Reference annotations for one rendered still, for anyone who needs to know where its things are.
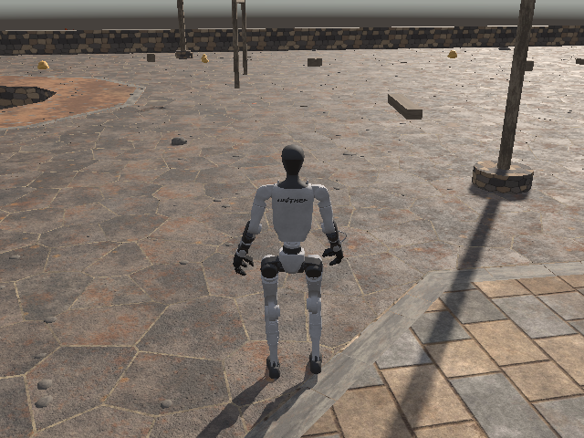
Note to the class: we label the left robot upper arm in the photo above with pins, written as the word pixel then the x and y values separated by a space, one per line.
pixel 263 193

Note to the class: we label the robot right hand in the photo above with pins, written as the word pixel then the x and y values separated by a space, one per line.
pixel 330 252

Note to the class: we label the robot left hand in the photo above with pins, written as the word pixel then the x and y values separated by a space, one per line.
pixel 238 261

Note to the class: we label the robot right forearm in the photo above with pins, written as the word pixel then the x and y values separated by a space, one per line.
pixel 333 239

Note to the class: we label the robot left foot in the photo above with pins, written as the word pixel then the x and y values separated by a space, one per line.
pixel 274 372

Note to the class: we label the robot head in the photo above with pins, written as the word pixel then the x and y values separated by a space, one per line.
pixel 292 158

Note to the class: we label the robot left forearm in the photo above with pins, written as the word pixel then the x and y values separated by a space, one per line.
pixel 245 243

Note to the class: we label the right robot upper arm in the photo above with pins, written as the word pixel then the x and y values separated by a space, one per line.
pixel 321 193

